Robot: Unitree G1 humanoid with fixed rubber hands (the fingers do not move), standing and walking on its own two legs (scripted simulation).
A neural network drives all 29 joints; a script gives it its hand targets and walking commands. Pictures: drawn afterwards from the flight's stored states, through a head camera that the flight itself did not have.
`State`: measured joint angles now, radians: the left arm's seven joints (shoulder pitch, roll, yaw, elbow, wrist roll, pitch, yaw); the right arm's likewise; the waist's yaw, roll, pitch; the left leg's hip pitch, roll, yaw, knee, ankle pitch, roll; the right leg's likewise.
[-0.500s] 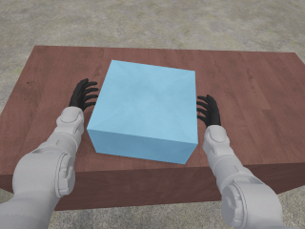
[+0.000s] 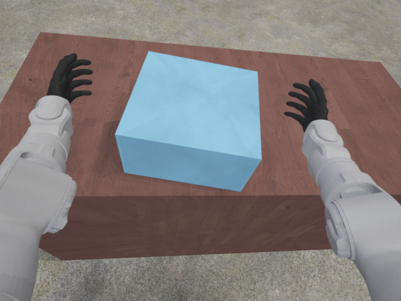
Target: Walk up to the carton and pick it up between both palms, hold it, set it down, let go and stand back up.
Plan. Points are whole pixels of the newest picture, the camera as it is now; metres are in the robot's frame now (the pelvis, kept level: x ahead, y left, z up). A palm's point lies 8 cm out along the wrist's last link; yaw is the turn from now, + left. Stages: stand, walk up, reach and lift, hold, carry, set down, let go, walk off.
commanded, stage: set down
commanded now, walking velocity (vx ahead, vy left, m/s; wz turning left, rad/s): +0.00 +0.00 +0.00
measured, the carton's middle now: (193, 120) +0.53 -0.01 +0.01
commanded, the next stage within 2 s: none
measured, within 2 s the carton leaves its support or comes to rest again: neither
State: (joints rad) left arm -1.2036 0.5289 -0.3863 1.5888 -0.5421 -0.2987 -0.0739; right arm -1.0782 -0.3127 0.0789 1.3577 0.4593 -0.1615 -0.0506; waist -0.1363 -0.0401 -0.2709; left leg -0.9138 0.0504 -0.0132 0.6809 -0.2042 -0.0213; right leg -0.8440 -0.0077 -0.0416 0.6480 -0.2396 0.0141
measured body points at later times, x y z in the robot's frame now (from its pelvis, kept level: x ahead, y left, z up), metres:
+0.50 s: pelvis +0.03 +0.00 +0.02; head +0.08 +0.03 +0.47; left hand +0.53 +0.26 +0.20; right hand +0.48 -0.25 +0.19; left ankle +0.05 +0.13 -0.71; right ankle +0.02 -0.13 -0.71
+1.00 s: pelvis +0.01 +0.01 +0.03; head +0.05 +0.03 +0.48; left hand +0.47 +0.26 +0.15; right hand +0.42 -0.23 +0.15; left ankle +0.05 +0.13 -0.71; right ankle +0.02 -0.13 -0.71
